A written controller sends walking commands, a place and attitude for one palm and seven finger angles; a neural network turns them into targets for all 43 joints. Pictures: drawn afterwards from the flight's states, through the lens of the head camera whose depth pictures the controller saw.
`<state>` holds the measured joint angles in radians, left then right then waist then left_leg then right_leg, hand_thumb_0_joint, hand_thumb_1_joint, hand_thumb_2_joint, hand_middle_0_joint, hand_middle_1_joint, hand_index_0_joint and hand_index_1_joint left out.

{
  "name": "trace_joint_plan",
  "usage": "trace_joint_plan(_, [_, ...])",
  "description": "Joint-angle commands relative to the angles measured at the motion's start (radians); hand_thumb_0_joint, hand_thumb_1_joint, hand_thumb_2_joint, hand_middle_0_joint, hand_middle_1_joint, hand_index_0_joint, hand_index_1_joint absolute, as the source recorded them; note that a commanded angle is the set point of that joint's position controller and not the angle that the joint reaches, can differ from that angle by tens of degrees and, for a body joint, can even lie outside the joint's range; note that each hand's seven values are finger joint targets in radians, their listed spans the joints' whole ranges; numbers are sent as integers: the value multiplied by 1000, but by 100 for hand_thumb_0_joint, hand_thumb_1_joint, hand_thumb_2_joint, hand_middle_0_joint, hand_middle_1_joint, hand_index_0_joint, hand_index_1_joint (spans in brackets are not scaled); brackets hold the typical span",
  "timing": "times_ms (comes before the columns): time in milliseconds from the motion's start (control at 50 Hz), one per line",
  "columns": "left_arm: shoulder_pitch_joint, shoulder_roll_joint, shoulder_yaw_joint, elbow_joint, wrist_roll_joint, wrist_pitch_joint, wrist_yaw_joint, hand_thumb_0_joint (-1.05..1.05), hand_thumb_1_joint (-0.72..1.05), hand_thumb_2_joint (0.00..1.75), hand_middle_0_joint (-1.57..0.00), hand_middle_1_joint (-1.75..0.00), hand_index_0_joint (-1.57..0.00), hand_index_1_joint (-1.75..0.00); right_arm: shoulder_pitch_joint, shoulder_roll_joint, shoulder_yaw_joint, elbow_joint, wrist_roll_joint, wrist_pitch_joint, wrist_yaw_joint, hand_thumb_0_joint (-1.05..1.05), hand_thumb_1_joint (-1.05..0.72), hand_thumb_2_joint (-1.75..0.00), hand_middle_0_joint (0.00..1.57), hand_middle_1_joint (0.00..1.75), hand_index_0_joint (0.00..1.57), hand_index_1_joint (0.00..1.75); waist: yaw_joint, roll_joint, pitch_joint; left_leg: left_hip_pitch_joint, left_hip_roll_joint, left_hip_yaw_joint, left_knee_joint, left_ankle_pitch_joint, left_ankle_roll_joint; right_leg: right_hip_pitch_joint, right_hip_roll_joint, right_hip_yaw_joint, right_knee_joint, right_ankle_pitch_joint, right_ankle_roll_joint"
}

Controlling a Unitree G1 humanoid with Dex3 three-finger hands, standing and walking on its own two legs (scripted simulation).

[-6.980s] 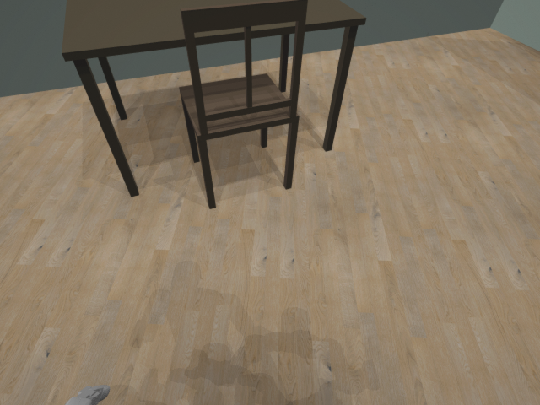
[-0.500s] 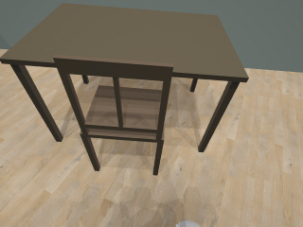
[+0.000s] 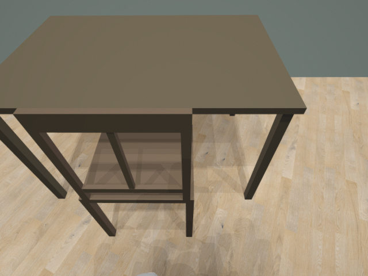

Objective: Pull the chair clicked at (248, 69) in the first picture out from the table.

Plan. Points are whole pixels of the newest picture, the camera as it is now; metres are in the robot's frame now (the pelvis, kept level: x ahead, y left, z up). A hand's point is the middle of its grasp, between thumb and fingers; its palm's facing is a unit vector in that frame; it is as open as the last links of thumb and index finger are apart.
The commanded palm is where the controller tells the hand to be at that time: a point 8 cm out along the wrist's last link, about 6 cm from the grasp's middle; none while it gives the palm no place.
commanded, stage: come to a stop and stand still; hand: left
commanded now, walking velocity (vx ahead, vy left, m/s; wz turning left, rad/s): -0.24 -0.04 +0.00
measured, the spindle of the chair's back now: (123, 163) +0.44 +0.22 -0.09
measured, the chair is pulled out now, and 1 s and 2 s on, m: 0.00 0.00 0.00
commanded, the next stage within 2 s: look again from close up in 0.72 s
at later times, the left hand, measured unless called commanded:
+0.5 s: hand out of the picture -0.01 +0.17 -0.16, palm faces +0.02 -0.96 -0.27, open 7.3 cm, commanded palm none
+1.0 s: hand out of the picture -0.05 +0.17 -0.18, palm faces -0.01 -0.98 -0.20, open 7.3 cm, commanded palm none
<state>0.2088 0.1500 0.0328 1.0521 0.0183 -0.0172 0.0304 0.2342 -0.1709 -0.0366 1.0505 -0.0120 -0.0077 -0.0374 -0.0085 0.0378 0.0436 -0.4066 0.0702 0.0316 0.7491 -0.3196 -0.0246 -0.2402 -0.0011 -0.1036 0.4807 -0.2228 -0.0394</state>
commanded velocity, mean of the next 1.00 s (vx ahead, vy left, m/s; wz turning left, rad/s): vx -0.04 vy -0.03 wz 0.00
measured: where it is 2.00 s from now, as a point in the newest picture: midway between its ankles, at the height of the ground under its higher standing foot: outside the picture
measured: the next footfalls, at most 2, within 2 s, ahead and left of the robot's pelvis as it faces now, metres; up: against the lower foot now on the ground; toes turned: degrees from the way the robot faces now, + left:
left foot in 0.06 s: +0.10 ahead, +0.13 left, +0.00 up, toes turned +4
right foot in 0.38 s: -0.02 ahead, -0.11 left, +0.00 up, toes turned -2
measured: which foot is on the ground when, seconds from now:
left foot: up 0.00-0.04, down 0.06-0.44, up 0.46-0.60, down 0.62-1.00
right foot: down 0.00-0.10, up 0.12-0.36, down 0.38-1.00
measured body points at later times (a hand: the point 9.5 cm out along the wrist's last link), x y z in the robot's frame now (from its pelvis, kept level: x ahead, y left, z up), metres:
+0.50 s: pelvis -0.02 -0.02 +0.00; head +0.00 -0.04 +0.45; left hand -0.01 +0.22 -0.14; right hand +0.04 -0.25 -0.17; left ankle +0.04 +0.13 -0.72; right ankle -0.06 -0.11 -0.74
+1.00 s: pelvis -0.07 +0.00 +0.00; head -0.08 -0.01 +0.45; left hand -0.05 +0.22 -0.16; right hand -0.07 -0.22 -0.16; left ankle -0.03 +0.11 -0.74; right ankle -0.06 -0.11 -0.74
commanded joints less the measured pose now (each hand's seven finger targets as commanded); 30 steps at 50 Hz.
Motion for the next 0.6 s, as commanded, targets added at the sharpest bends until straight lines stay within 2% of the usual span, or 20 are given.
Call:
trace_joint_plan(0, [38, 153, 29, -37, -5, 12, 10, 0, 90, 90, -20, -30, -20, -30, 136, -18, -8, 11, 6, 13, 11, 0, -90, -90, 20, 30, 20, 30, -9, -168, -52, 231, -23, 20, -261, 227, -17, -42, -204, 115, -24, 384, -75])
trace_joint_plan(20, [46, 138, 28, -46, -7, 21, 10, 0, 90, 90, -20, -30, -20, -30, 133, -52, -15, 1, 4, 8, 11, 0, -90, -90, 20, 30, 20, 30, -5, -98, -42, 262, 18, -21, -293, 398, 1, -73, -163, 104, 34, 304, -37])
trace_joint_plan(40, [66, 110, 26, -54, -11, 30, 11, 0, 90, 90, -20, -30, -20, -30, 111, -100, -19, -18, -2, 2, 7, 0, -90, -90, 20, 30, 20, 30, 12, 21, -32, 235, 138, -143, -338, 613, 57, -89, -96, 66, 88, 146, 11])
trace_joint_plan(60, [92, 87, 21, -52, -14, 39, 15, 0, 90, 90, -20, -30, -20, -30, 72, -139, -23, -35, -7, 6, 3, 0, -90, -90, 20, 30, 20, 30, 30, 110, -20, 155, 224, -198, -392, 674, 122, -37, -46, 32, 156, -66, 37])
trace_joint_plan(80, [91, 83, 18, -50, -14, 43, 16, 0, 90, 90, -20, -30, -20, -30, 40, -141, -22, -42, -10, 8, 0, 0, -90, -90, 20, 30, 20, 30, 33, 119, -1, 107, 255, -233, -448, 642, 167, -22, -25, 35, 256, -242, 43])
trace_joint_plan(100, [95, 85, 19, -39, -14, 53, 16, 0, 90, 90, -20, -30, -20, -30, 10, -136, -19, -41, -12, 2, -6, 0, -90, -90, 20, 30, 20, 30, 39, 216, 1, 98, 263, -263, -484, 651, 199, -47, -24, 67, 359, -337, 48])
trace_joint_plan(140, [112, 98, 24, -29, -8, 60, 15, 0, 90, 90, -20, -30, -20, -30, -30, -126, -18, -56, -13, 7, -13, 0, -90, -90, 20, 30, 20, 30, 42, 172, -37, 141, 249, -218, -449, 642, 215, -83, -35, 120, 467, -332, 46])
trace_joint_plan(180, [108, 99, 25, -29, -6, 59, 11, 0, 90, 90, -20, -30, -20, -30, -44, -143, -28, -66, -14, 18, -10, 0, -90, -90, 20, 30, 20, 30, 30, 128, -86, 234, 224, -182, -404, 654, 211, -126, -23, 112, 470, -312, 56])
trace_joint_plan(200, [98, 99, 23, -36, -8, 58, 8, 0, 90, 90, -20, -30, -20, -30, -47, -148, -34, -69, -12, 19, -9, 0, -90, -90, 20, 30, 20, 30, 23, 90, -93, 246, 237, -179, -392, 663, 217, -126, -22, 106, 453, -317, 59])
trace_joint_plan(280, [106, 84, 16, -49, -7, 54, 7, 0, 90, 90, -20, -30, -20, -30, -22, -169, -49, -63, -13, 32, -2, 0, -90, -90, 20, 30, 20, 30, 0, 130, -153, 315, 216, -166, -369, 613, 192, -75, -27, 77, 226, -268, 60])
trace_joint_plan(320, [159, 85, 11, -30, -4, 45, 9, 0, 90, 90, -20, -30, -20, -30, -28, -160, -51, -61, -5, 36, 3, 0, -90, -90, 20, 30, 20, 30, 21, 85, -165, 266, 170, -136, -320, 472, 146, 41, -22, 55, 3, -88, 60])
trace_joint_plan(340, [171, 102, 11, -25, 3, 40, 12, 0, 90, 90, -20, -30, -20, -30, -18, -135, -50, -58, 2, 37, 6, 0, -90, -90, 20, 30, 20, 30, 20, 13, -159, 234, 118, -110, -269, 361, 102, 88, -41, 83, -137, 18, 55])
trace_joint_plan(360, [148, 141, 13, -28, 8, 34, 16, 0, 90, 90, -20, -30, -20, -30, -14, -91, -46, -66, 10, 38, 9, 0, -90, -90, 20, 30, 20, 30, 5, -105, -114, 143, 52, -63, -212, 203, 50, 106, -138, 198, -174, 99, 20])
trace_joint_plan(380, [117, 190, 14, -37, 8, 30, 16, 0, 90, 90, -20, -30, -20, -30, -39, -55, -32, -83, 11, 41, 14, 0, -90, -90, 20, 30, 20, 30, 1, -237, -67, 65, -29, 4, -170, 9, 7, 62, -262, 321, -186, 194, -46])
trace_joint_plan(400, [77, 206, 9, -54, 5, 30, 12, 0, 90, 90, -20, -30, -20, -30, -67, -50, -31, -86, 7, 48, 20, 0, -90, -90, 20, 30, 20, 30, 3, -203, -45, 111, -48, -8, -100, -99, -3, -47, -315, 322, -218, 157, -108])
trace_joint_plan(420, [57, 188, 11, -54, 6, 23, 15, 0, 90, 90, -20, -30, -20, -30, -103, -50, -29, -84, 1, 58, 19, 0, -90, -90, 20, 30, 20, 30, 12, -275, 2, 98, -32, -39, -40, -141, 2, -104, -294, 330, -229, 155, -124])
trace_joint_plan(480, [31, 154, -2, -41, 2, 17, 13, 0, 90, 90, -20, -30, -20, -30, -46, -46, -23, -25, 3, 50, 19, 0, -90, -90, 20, 30, 20, 30, -15, -183, 9, 102, -39, -31, 17, -54, 1, -53, -222, 233, -173, 299, -118])
trace_joint_plan(520, [53, 152, -4, -30, -1, 11, 15, 0, 90, 90, -20, -30, -20, -30, -27, -34, -14, -5, 8, 40, 18, 0, -90, -90, 20, 30, 20, 30, -13, -164, 19, 117, -36, -17, -67, -25, -4, -9, -202, 202, -127, 400, -102])
trace_joint_plan(560, [86, 145, -7, -9, -4, 9, 16, 0, 90, 90, -20, -30, -20, -30, -7, -27, -7, 15, 9, 31, 13, 0, -90, -90, 20, 30, 20, 30, -3, -167, 9, 190, -34, -16, -222, 58, -4, 11, -186, 196, -92, 404, -76])
trace_joint_plan(580, [86, 139, -8, -2, -8, 9, 16, 0, 90, 90, -20, -30, -20, -30, 21, -32, -3, 30, 10, 24, 9, 0, -90, -90, 20, 30, 20, 30, -10, -148, -3, 245, -21, -35, -300, 176, 2, 2, -170, 187, -77, 352, -50])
